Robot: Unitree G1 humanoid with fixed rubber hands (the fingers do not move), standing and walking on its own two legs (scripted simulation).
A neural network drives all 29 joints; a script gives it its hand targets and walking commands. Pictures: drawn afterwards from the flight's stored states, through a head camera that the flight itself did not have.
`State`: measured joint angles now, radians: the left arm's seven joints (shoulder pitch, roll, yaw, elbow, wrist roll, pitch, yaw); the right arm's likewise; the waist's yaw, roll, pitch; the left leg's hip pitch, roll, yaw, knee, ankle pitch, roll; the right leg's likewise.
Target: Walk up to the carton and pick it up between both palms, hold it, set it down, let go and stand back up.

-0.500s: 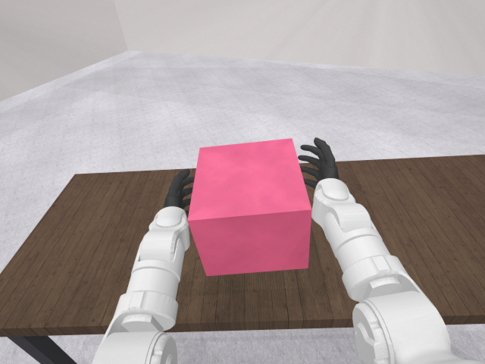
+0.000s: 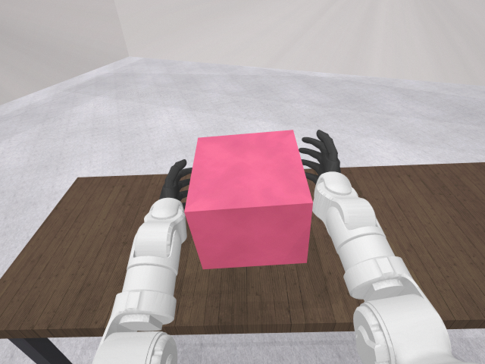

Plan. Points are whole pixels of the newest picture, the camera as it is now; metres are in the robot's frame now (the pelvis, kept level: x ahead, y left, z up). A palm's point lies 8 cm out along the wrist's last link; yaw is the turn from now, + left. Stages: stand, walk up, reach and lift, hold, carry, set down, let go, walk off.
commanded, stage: reach and lift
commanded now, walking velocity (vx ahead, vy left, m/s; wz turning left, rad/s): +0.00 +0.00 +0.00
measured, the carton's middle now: (249, 197) +0.37 +0.02 +0.15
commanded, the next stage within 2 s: hold in 0.20 s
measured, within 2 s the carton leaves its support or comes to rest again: neither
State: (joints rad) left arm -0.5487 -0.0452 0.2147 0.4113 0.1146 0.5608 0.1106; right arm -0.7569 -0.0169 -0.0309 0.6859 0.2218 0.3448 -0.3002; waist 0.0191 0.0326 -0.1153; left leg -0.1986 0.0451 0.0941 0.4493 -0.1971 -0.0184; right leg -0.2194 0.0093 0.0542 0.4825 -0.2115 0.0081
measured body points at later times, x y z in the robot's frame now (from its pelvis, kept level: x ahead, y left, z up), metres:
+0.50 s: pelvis -0.01 +0.00 +0.00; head -0.09 -0.02 +0.44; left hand +0.35 +0.15 +0.17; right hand +0.38 -0.12 +0.19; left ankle +0.03 +0.13 -0.74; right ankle +0.03 -0.12 -0.74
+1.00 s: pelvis -0.01 +0.00 +0.00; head -0.08 -0.03 +0.44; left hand +0.35 +0.14 +0.17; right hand +0.38 -0.13 +0.19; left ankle +0.03 +0.13 -0.74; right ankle +0.03 -0.12 -0.74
